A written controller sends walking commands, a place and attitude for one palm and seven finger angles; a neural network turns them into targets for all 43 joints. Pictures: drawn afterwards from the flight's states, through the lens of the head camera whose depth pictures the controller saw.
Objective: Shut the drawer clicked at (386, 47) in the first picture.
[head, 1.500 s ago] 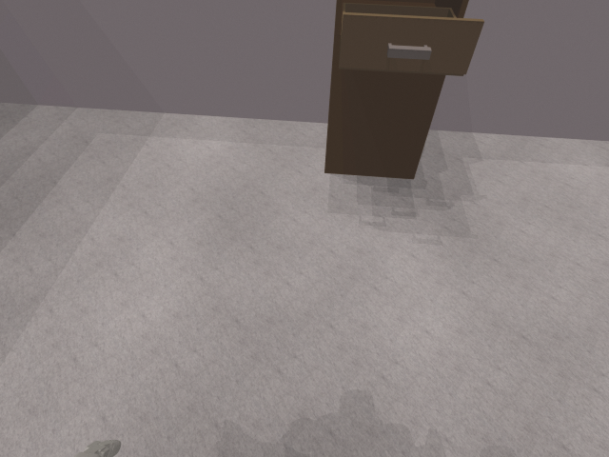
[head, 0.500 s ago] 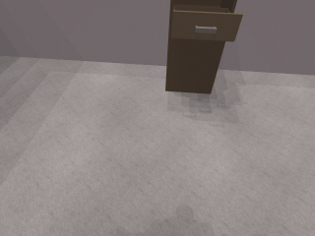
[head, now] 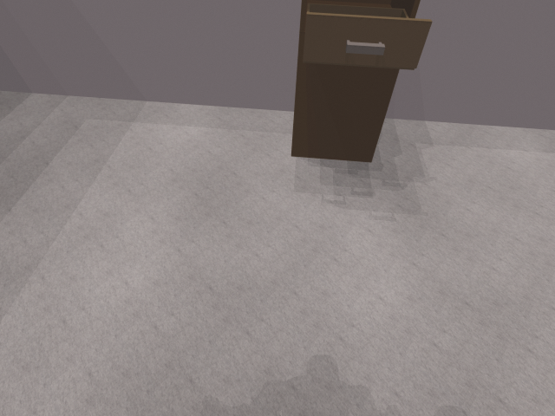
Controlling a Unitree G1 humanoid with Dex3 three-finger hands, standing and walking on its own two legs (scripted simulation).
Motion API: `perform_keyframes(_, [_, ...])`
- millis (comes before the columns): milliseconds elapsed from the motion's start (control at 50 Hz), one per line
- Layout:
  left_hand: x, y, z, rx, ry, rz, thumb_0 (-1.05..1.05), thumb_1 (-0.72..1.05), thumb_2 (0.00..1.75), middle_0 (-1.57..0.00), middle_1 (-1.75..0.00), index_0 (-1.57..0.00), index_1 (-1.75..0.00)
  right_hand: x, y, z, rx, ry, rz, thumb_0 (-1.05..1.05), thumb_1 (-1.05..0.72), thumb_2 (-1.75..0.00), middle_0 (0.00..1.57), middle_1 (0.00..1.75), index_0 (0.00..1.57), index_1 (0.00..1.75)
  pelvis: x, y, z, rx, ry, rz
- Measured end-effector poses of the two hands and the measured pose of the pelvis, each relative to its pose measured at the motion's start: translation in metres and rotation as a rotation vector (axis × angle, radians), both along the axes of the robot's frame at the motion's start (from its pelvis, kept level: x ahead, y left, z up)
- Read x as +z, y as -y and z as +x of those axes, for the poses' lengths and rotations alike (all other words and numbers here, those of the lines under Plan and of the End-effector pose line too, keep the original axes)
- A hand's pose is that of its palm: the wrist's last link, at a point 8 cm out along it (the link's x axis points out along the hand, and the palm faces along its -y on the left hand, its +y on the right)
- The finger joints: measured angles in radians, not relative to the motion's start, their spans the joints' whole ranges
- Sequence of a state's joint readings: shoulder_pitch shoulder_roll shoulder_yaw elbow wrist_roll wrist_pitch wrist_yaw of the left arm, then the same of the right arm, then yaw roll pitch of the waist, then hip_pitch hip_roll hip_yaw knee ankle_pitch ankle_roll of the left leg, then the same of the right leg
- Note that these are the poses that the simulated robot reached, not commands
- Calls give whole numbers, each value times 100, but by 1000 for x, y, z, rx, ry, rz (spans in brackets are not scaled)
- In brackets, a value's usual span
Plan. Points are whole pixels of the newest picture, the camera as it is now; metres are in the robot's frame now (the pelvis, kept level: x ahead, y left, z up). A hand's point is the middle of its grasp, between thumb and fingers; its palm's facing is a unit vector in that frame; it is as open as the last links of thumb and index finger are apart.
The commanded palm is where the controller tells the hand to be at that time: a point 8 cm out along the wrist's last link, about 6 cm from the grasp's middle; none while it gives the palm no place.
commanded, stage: walk to a spot facing it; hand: left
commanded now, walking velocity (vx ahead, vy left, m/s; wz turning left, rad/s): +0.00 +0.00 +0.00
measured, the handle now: (364, 45) +1.26 -0.22 +0.00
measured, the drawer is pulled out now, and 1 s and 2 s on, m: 0.29 0.29 0.29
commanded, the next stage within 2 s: none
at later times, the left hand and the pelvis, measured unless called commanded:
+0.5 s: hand out of the picture +0.07 +0.15 -0.18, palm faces -0.09 -0.97 -0.20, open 7.4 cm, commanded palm none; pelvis +0.07 -0.03 -0.01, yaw -10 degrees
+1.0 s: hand (210, 283) +0.41 +0.17 -0.18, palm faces -0.38 -0.90 -0.22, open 7.4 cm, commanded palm none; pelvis +0.27 -0.01 -0.01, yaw -29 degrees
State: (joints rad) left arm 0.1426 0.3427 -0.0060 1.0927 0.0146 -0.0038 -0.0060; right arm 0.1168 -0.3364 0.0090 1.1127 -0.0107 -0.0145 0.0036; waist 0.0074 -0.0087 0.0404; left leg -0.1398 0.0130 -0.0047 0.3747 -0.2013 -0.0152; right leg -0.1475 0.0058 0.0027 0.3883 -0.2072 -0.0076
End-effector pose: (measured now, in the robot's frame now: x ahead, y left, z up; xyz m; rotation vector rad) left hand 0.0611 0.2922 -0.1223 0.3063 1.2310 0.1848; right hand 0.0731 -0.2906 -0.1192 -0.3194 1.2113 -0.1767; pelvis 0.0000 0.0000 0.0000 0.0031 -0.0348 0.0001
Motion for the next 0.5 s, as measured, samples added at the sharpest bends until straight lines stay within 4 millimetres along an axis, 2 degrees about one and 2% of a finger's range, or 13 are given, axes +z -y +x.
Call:
perform_keyframes(100, [0,-1,3,3,3,2,1,90,90,-20,-30,-20,-30,0,-2,4,2,4,1,1,-91,-90,21,30,21,30,0,-1,3,-4,-2,0])
perform_keyframes(180, [-7,7,1,0,-28,-18,1,90,90,-20,-30,-20,-30,-7,-11,3,-22,10,21,1,-91,-90,20,30,20,30,-4,-1,9,-37,-6,1])
perform_keyframes(300, [-22,34,-2,-25,-109,-72,1,90,90,-20,-30,-20,-30,-26,-22,-16,-116,-4,86,1,-91,-90,21,30,20,30,-13,6,29,-112,-15,17])
perform_keyframes(400, [-31,65,12,-40,-113,-97,1,90,90,-20,-30,-20,-30,-49,-16,-37,-190,-83,123,1,-91,-90,21,30,21,30,-25,24,49,-138,-9,-3])
perform_keyframes(440, [-30,76,13,-21,-102,-105,1,90,90,-20,-30,-20,-30,-47,-15,-35,-197,-123,129,1,-91,-90,21,30,20,30,-22,28,59,-148,-10,-4])
perform_keyframes(500, [-23,89,11,-23,-150,-120,0,90,90,-20,-30,-20,-30,-37,-12,-12,-213,-99,136,1,-91,-90,20,30,20,30,-13,31,74,-180,-18,3])
